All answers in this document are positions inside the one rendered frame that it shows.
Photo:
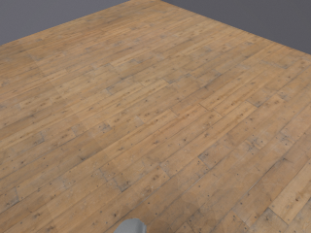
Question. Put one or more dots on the left robot thigh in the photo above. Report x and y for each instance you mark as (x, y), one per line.
(131, 225)

